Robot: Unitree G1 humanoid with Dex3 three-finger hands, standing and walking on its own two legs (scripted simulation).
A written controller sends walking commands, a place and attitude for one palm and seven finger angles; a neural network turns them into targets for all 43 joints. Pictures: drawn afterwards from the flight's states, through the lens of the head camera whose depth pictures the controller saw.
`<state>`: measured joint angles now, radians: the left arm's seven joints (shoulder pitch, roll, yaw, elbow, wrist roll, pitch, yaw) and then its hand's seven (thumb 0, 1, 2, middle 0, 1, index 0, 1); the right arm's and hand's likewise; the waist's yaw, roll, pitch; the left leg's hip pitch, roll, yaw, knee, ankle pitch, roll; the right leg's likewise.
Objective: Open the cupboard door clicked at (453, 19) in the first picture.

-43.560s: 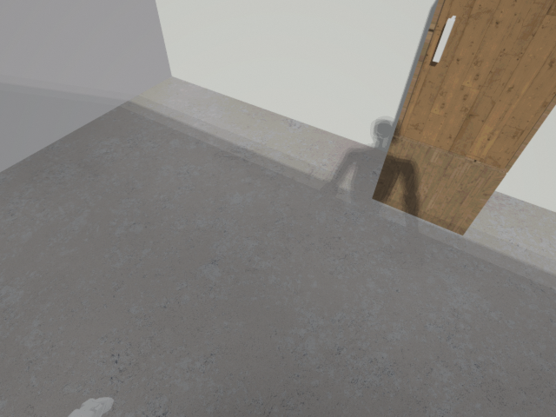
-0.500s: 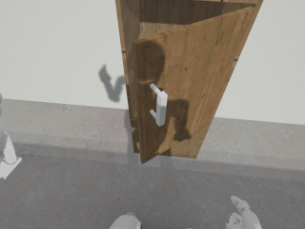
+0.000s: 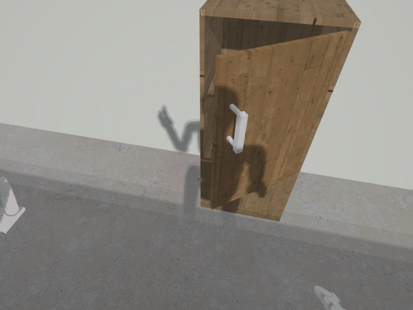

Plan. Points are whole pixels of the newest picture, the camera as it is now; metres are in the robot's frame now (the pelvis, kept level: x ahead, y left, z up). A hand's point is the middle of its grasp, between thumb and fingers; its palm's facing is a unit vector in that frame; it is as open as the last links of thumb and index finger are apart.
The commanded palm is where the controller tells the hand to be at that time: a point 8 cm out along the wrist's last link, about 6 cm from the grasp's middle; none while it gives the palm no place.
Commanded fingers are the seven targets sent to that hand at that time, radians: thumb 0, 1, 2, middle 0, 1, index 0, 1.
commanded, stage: stop stepping back and stand still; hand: left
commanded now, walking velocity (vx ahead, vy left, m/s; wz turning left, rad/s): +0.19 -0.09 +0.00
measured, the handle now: (235, 129) +0.56 +0.00 +0.06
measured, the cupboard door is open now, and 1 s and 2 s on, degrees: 38 38 38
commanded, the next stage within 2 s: let the arm hang, fingers relaxed in 1.86 s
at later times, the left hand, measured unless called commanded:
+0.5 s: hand (81, 209) +0.21 +0.23 +0.15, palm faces +0.36 -0.74 -0.56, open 7.4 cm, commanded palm +0.16 +0.25 +0.18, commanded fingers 0.00 0.90 0.90 -0.20 -0.30 -0.20 -0.30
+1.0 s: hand (95, 207) +0.22 +0.21 +0.14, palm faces +0.28 -0.81 -0.52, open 7.4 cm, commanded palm +0.18 +0.26 +0.18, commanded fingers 0.00 0.90 0.90 -0.20 -0.30 -0.20 -0.30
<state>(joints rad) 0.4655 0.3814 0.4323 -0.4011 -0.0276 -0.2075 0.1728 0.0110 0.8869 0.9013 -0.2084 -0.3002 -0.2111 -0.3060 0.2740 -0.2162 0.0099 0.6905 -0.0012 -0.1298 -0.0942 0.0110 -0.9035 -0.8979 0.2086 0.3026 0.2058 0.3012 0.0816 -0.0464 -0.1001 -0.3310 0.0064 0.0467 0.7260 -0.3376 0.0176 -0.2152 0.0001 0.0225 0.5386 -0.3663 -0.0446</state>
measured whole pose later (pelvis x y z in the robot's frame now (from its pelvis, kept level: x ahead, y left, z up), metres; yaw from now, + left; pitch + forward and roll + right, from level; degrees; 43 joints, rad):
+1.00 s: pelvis +0.00 -0.02 +0.01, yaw -8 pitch -2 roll +0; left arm 0.55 0.39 0.34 -0.39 -0.03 -0.16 0.15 0.02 0.89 0.90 -0.21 -0.30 -0.21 -0.31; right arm 0.18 -0.22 0.00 0.58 0.02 -0.05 -0.06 0.01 -0.91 -0.90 0.21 0.30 0.20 0.30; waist 0.02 0.04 0.06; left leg -0.19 0.01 0.01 0.41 -0.19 -0.01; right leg -0.16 0.13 -0.07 0.32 -0.15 -0.07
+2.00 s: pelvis +0.02 +0.05 +0.00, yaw -6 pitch +1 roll -1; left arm 0.48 0.42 0.31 -0.31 -0.01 -0.19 0.11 0.01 0.89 0.90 -0.20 -0.30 -0.21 -0.30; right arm 0.17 -0.24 0.01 0.65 0.01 -0.12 -0.03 0.01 -0.90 -0.90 0.21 0.30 0.20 0.30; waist 0.02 0.03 0.03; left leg -0.24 -0.08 0.02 0.43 -0.21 0.08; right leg -0.23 0.04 -0.07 0.41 -0.20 -0.04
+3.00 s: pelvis +0.03 -0.02 +0.01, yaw -6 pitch -2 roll +1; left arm 0.22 0.15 0.02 1.13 0.00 -0.01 0.05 0.01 0.94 0.90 -0.20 -0.30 -0.20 -0.30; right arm 0.31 -0.14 0.02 1.14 -0.02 0.02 -0.05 0.00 -0.91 -0.90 0.20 0.30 0.20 0.30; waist -0.01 0.01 0.05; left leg -0.14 -0.02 -0.02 0.39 -0.23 0.00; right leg -0.11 0.11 -0.09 0.33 -0.21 -0.12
